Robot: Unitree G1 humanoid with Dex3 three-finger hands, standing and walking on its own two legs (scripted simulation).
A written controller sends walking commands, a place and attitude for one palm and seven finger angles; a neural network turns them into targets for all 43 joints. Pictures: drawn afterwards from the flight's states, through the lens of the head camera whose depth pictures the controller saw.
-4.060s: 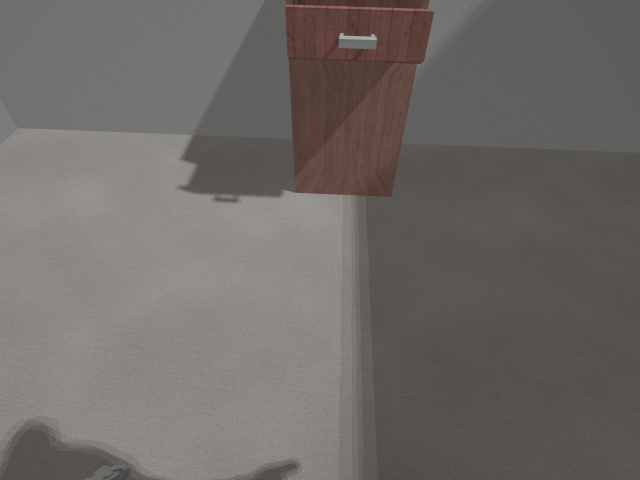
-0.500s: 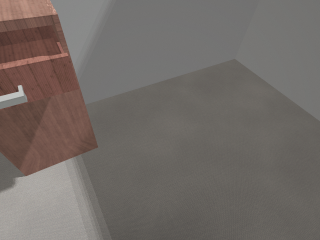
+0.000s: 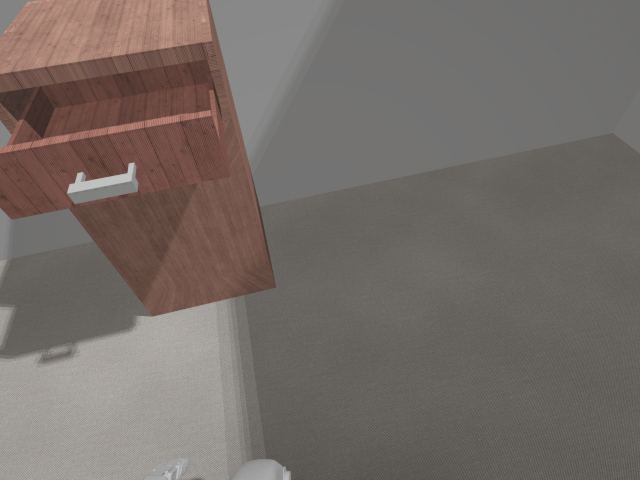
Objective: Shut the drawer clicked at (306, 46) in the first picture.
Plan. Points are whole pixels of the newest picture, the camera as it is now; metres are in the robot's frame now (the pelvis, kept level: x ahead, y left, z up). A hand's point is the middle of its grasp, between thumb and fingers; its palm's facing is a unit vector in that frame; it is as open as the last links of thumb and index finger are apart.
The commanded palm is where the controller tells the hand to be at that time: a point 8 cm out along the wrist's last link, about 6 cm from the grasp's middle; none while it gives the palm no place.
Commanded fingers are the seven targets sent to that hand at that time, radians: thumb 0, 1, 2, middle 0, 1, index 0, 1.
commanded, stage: turn to face it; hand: left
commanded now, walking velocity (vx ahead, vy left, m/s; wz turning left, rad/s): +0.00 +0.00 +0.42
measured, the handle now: (105, 180) +0.59 +0.40 +0.04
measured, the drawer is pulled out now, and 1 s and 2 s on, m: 0.22 0.22 0.22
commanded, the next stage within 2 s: take the last steps up to it in 0.30 s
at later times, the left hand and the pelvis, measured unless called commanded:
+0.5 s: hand out of the picture -0.04 +0.26 -0.18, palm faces +0.25 -0.94 -0.24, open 7.4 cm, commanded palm none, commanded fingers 0.00 0.90 0.90 -0.20 -0.30 -0.20 -0.30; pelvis -0.01 +0.05 +0.00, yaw +11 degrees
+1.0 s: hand out of the picture -0.02 +0.19 -0.16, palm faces +0.31 -0.93 -0.18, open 7.3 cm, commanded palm none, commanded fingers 0.00 0.90 0.90 -0.20 -0.30 -0.20 -0.30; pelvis +0.08 +0.05 +0.01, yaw +15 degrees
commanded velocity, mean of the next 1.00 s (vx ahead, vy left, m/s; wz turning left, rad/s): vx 0.19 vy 0.00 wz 0.15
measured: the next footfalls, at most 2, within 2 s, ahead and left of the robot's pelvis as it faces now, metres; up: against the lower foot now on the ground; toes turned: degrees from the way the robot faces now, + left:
left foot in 0.28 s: +0.00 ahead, +0.15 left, +0.00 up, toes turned +14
right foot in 0.70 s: +0.07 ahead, -0.07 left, +0.00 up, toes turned +7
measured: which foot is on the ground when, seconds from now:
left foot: up 0.00-0.26, down 0.28-0.70, up 0.72-1.00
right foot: down 0.00-0.28, up 0.30-0.68, down 0.70-1.00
